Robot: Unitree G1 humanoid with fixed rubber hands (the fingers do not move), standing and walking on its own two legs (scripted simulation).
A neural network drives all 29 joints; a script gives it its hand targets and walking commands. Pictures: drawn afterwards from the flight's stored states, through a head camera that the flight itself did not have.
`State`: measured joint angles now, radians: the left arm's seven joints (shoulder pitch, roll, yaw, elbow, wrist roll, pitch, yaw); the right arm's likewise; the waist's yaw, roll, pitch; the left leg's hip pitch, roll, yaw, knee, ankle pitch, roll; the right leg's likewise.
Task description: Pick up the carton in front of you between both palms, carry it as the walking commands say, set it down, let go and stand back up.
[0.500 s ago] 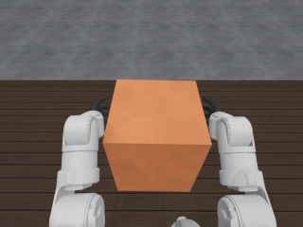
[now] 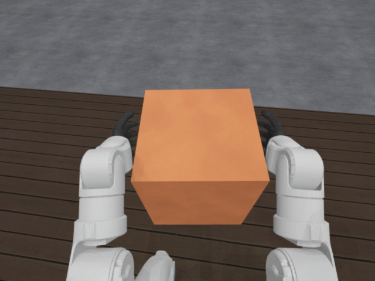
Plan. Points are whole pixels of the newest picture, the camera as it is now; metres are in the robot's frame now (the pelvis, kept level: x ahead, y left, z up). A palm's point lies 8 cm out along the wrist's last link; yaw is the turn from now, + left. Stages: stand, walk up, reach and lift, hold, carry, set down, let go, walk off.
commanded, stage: carry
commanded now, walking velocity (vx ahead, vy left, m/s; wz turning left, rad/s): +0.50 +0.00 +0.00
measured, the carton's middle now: (197, 163) +0.36 +0.02 +0.04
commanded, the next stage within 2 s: none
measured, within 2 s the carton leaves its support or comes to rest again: neither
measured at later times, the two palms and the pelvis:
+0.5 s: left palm (153, 80) +0.62 +0.16 +0.05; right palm (259, 86) +0.60 -0.14 +0.05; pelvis +0.26 +0.03 -0.04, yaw -1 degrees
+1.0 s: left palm (150, 61) +0.70 +0.18 +0.06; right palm (248, 60) +0.71 -0.12 +0.06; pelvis +0.35 +0.01 -0.05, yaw +1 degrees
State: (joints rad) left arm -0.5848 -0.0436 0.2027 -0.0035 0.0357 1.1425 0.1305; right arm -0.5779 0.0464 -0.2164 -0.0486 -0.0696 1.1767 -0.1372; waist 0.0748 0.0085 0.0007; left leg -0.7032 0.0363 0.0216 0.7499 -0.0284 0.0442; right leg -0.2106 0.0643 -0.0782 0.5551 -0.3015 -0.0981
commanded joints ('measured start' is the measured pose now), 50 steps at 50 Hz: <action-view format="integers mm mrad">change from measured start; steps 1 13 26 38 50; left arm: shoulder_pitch -680 -797 -649 -754 -745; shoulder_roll -1004 -1127 -1018 -1053 -1069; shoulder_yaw -727 -651 -728 -669 -665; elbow -75 14 -139 -55 13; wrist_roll -452 -426 -347 -410 -417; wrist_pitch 13 6 -12 17 35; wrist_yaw -263 -236 -194 -255 -254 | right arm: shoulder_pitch -621 -808 -692 -751 -713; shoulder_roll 938 1069 1020 1077 1029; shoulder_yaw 677 650 758 684 635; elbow -24 22 -105 40 79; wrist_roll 334 452 481 450 397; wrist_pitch -12 -21 -36 -19 -2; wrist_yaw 204 267 274 250 245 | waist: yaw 51 -81 -150 -65 -69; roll -95 20 98 -113 16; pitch -398 -490 -547 -578 -540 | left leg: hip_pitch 14 704 869 397 556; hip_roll -71 243 125 -50 82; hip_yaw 86 -305 -84 -22 -80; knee -200 -317 -134 -205 -99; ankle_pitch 163 486 794 -284 393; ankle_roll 21 170 146 -28 37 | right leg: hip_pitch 385 -362 -338 292 49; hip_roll -181 -95 -27 -287 -195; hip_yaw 178 128 15 199 119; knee -14 574 62 -35 30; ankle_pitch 771 -154 220 1167 833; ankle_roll -70 92 71 -51 -38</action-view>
